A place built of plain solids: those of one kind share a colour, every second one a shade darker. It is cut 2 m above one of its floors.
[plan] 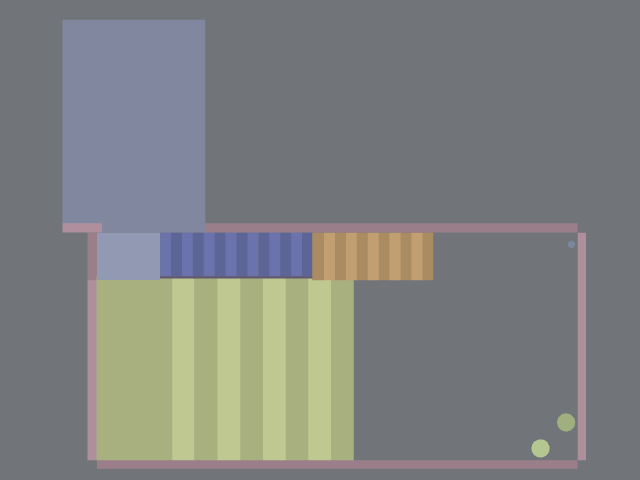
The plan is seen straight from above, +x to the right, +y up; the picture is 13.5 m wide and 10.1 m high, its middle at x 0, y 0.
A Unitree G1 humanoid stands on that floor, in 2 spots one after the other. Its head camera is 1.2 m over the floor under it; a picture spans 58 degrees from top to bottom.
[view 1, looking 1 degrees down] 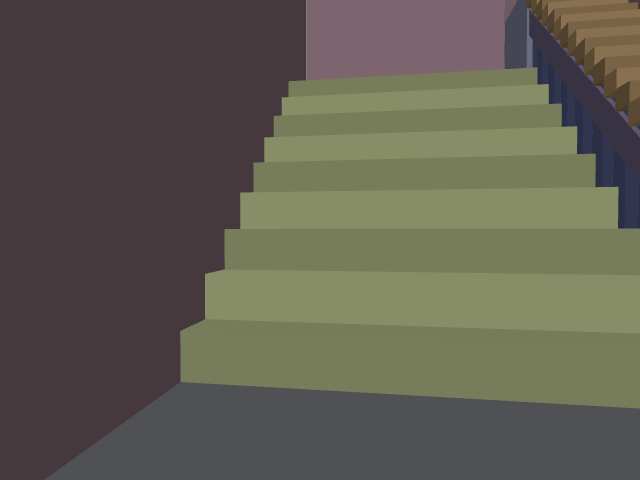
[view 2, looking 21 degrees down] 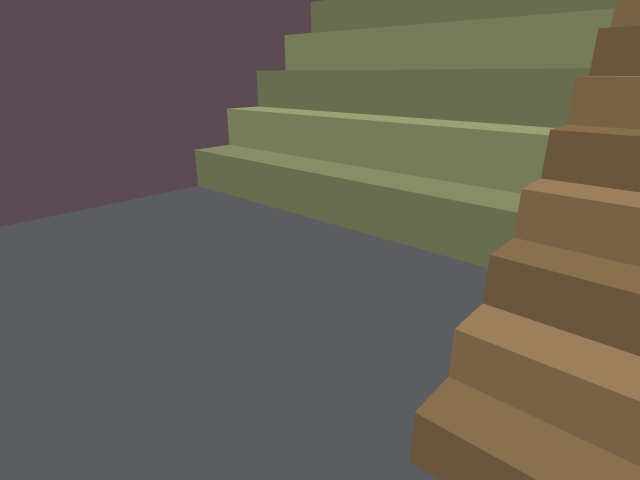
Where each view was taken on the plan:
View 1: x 3.94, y -2.99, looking -171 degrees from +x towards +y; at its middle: mass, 4.24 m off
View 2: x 3.39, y -0.35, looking -138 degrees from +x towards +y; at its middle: ground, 3.35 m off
